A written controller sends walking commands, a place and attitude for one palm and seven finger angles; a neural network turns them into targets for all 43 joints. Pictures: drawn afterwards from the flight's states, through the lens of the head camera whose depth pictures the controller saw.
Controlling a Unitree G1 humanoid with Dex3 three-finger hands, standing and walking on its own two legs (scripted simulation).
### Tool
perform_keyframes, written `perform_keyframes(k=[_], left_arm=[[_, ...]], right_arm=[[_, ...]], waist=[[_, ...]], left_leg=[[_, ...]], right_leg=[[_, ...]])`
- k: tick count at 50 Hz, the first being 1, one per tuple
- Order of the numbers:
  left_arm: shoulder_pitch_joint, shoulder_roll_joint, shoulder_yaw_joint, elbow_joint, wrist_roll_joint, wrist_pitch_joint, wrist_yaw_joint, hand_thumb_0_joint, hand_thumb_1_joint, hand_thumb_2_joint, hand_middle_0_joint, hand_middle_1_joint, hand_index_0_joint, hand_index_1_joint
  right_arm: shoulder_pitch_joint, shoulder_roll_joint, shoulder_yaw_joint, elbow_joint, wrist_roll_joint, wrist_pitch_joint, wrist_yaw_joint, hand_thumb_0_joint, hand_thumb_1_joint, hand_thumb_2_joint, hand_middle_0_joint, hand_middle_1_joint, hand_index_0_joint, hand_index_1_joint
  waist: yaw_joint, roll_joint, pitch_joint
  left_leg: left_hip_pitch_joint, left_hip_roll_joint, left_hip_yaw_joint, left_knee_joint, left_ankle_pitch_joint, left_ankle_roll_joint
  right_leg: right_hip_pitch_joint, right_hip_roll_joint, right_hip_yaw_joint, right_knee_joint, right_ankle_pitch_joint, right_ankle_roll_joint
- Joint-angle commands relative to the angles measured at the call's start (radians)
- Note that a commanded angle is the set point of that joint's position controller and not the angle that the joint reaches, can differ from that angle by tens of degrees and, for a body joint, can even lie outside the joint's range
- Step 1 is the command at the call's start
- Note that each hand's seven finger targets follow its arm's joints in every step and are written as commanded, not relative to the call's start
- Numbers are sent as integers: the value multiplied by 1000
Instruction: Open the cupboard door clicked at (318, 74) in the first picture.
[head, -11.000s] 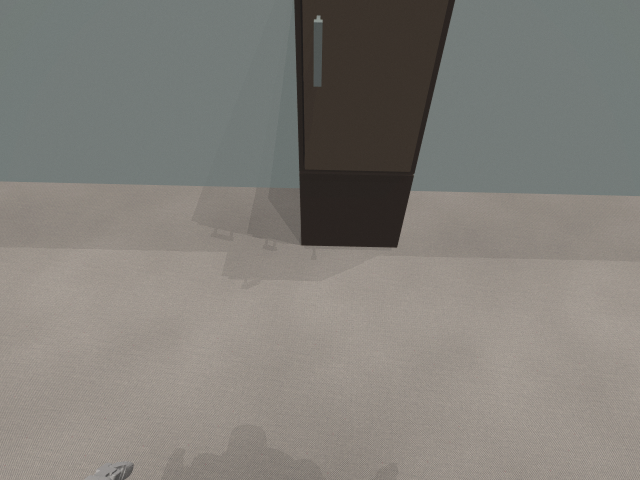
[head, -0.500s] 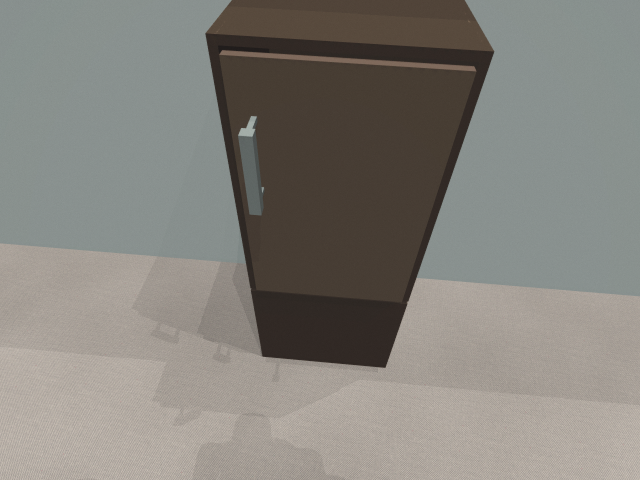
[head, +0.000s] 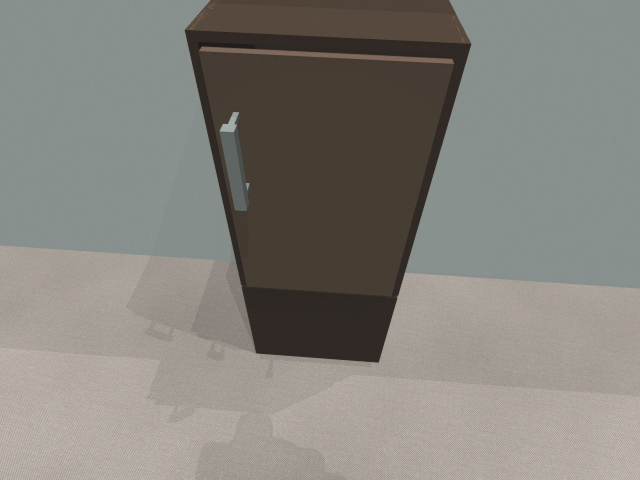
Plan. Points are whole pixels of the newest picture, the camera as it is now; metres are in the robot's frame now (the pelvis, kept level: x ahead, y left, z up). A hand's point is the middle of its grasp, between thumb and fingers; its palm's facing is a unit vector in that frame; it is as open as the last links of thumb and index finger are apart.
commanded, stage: look again from close up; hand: left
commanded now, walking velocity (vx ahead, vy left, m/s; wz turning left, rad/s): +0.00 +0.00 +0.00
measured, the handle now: (238, 163) +0.60 +0.18 +0.07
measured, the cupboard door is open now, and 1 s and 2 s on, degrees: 0 0 0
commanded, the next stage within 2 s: shuffle to correct the standing spot in 0.54 s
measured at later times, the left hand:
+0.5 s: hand out of the picture +0.02 +0.17 -0.18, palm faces +0.07 -0.98 -0.19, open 7.4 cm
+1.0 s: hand out of the picture -0.02 +0.17 -0.19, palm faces +0.06 -0.98 -0.17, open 7.4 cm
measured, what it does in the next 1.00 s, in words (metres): stands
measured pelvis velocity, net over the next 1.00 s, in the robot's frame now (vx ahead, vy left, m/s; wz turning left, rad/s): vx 0.03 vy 0.00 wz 0.04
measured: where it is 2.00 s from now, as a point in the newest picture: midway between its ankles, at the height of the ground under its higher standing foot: outside the picture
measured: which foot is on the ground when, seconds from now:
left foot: down 0.00-1.00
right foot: down 0.00-1.00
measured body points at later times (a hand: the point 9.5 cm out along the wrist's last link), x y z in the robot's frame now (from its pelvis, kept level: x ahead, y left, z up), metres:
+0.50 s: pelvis +0.01 +0.00 +0.00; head -0.01 +0.00 +0.45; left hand +0.01 +0.23 -0.16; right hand +0.04 -0.23 -0.16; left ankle +0.03 +0.10 -0.74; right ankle +0.04 -0.12 -0.74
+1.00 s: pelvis +0.03 +0.00 -0.01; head +0.01 +0.00 +0.44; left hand -0.02 +0.22 -0.17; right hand +0.02 -0.22 -0.17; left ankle +0.03 +0.10 -0.74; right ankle +0.04 -0.12 -0.74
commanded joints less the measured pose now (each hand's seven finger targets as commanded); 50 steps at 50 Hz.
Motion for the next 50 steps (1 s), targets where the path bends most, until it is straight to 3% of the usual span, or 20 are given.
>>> perform_keyframes(k=[1,3,4,5,6,7,8,9,11,15,22,33,36,39,42,44,45,46,47,50], left_arm=[[74,82,13,-23,0,-15,10,0,900,900,-200,-300,-200,-300],[75,80,12,-24,-1,-16,9,0,900,900,-200,-300,-200,-300],[96,138,-5,-3,11,-25,42,0,900,900,-200,-300,-200,-300],[70,158,-6,-12,5,-43,32,0,900,900,-200,-300,-200,-300],[43,147,1,-47,5,-44,27,0,900,900,-200,-300,-200,-300],[31,151,2,-62,1,-43,24,0,900,900,-200,-300,-200,-300],[17,145,2,-68,-2,-41,21,0,900,900,-200,-300,-200,-300],[12,141,2,-76,-3,-38,18,0,900,900,-200,-300,-200,-300],[10,130,2,-85,0,-29,13,0,900,900,-200,-300,-200,-300],[26,124,-3,-86,1,-26,8,0,900,900,-200,-300,-200,-300],[16,146,2,-106,-4,-28,5,0,900,900,-200,-300,-200,-300],[9,161,-1,-98,-4,-27,1,0,900,900,-200,-300,-200,-300],[25,165,6,-95,3,-19,-4,0,900,900,-200,-300,-200,-300],[38,171,17,-98,5,-14,-10,0,900,900,-200,-300,-200,-300],[52,165,24,-98,4,-19,-13,0,900,900,-200,-300,-200,-300],[57,150,23,-96,2,-24,-14,0,900,900,-200,-300,-200,-300],[54,278,7,-134,23,-27,-7,0,900,900,-200,-300,-200,-300],[81,184,14,-125,14,-24,1,0,900,900,-200,-300,-200,-300],[59,182,14,-131,17,-17,4,0,900,900,-200,-300,-200,-300],[57,163,5,-145,10,-15,2,0,900,900,-200,-300,-200,-300]], right_arm=[[64,-70,-13,-25,3,-11,-7,0,-900,-900,200,300,200,300],[64,-70,-13,-24,2,-12,-8,0,-900,-900,200,300,200,300],[-65,-134,-7,-102,6,-22,6,0,-900,-900,200,300,200,300],[-65,-107,2,-129,10,-21,14,0,-900,-900,200,300,200,300],[24,-70,2,-116,-2,-27,10,0,-900,-900,200,300,200,300],[47,-80,1,-111,-4,-28,10,0,-900,-900,200,300,200,300],[48,-90,0,-111,-2,-28,8,0,-900,-900,200,300,200,300],[47,-95,-1,-115,-2,-29,6,0,-900,-900,200,300,200,300],[22,-107,0,-133,-2,-28,4,0,-900,-900,200,300,200,300],[4,-123,-1,-146,1,-30,2,0,-900,-900,200,300,200,300],[-5,-153,2,-141,2,-38,1,0,-900,-900,200,300,200,300],[-26,-160,8,-115,1,-32,4,0,-900,-900,200,300,200,300],[-21,-163,2,-108,-5,-22,7,0,-900,-900,200,300,200,300],[-13,-160,-2,-112,-10,-16,11,0,-900,-900,200,300,200,300],[6,-148,-2,-110,-9,-23,10,0,-900,-900,200,300,200,300],[20,-141,0,-104,-6,-32,8,0,-900,-900,200,300,200,300],[-40,-229,-9,-184,-18,-9,22,0,-900,-900,200,300,200,300],[-16,-176,-8,-215,-26,-25,14,0,-900,-900,200,300,200,300],[-21,-153,-12,-209,-21,-20,5,0,-900,-900,200,300,200,300],[28,-142,-4,-202,-8,-19,-4,0,-900,-900,200,300,200,300]], waist=[[-2,-8,95],[-2,-10,96],[36,-25,127],[2,-44,98],[-26,-9,20],[-28,-25,-28],[-32,-3,-35],[-30,38,-29],[-17,64,46],[-2,17,102],[-1,6,48],[-2,2,43],[1,2,72],[3,-16,122],[2,-18,141],[-2,15,126],[-19,52,241],[-16,117,32],[-14,118,22],[-18,-34,43]], left_leg=[[-60,92,-118,-130,-146,-4],[-53,91,-115,-124,-134,-5],[-116,99,-64,63,-104,-39],[-69,74,-74,55,-109,-43],[-33,50,-93,43,-107,-27],[-17,54,-94,53,-69,-19],[-18,59,-100,39,-62,-16],[-30,67,-113,15,-63,-12],[-117,89,-155,-42,-124,1],[-163,91,-170,-88,-156,9],[-95,89,-151,-83,-31,8],[-68,80,-135,-102,-96,-5],[-105,72,-140,-99,-299,3],[-157,57,-135,-80,-368,9],[-160,52,-132,-55,-340,16],[-129,66,-142,-66,-288,20],[-163,22,-85,-4,-280,11],[-128,52,-117,16,-306,8],[-141,54,-136,7,-332,10],[-123,64,-132,36,-202,18]], right_leg=[[-47,-74,107,-123,-122,-21],[-53,-73,109,-123,-119,-21],[-53,-100,100,-90,5,-31],[-99,-142,129,-128,-80,-50],[-72,-139,141,-102,-193,-63],[-67,-121,120,-82,-184,-63],[-67,-109,114,-68,-180,-62],[-63,-93,101,-45,-165,-59],[-55,-68,68,-17,-140,-49],[-29,-62,63,-19,-92,-44],[20,-74,66,-32,0,-37],[28,-83,79,-87,-79,-37],[-8,-78,86,-92,-280,-47],[-47,-82,107,-103,-393,-60],[-62,-86,115,-92,-390,-74],[-60,-76,100,-59,-305,-78],[-100,-32,43,-55,-333,-61],[-70,-75,68,-1,-341,-66],[-61,-69,88,-1,-352,-72],[-62,-67,97,-22,-261,-64]])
